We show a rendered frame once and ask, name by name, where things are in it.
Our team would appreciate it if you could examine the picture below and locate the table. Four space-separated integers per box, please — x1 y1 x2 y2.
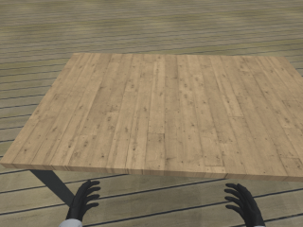
0 53 303 207

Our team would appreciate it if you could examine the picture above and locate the right robot hand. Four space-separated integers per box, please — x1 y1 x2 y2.
224 183 266 227

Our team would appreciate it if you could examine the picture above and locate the left robot hand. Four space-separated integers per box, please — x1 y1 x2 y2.
65 180 101 222

